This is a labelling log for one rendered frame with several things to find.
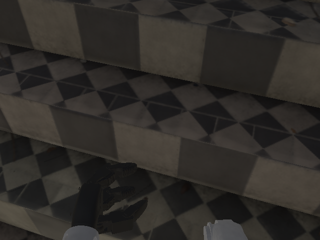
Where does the right robot thigh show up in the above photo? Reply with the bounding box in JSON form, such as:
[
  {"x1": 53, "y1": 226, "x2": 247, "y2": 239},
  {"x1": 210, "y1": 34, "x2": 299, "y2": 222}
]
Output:
[{"x1": 203, "y1": 219, "x2": 248, "y2": 240}]

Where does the robot left hand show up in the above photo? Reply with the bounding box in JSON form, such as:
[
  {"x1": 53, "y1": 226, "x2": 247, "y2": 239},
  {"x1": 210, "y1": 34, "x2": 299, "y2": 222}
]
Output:
[{"x1": 70, "y1": 162, "x2": 148, "y2": 234}]

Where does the robot left forearm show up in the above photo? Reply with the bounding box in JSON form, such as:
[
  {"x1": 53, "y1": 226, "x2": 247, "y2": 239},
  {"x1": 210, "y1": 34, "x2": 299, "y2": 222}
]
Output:
[{"x1": 62, "y1": 225, "x2": 100, "y2": 240}]

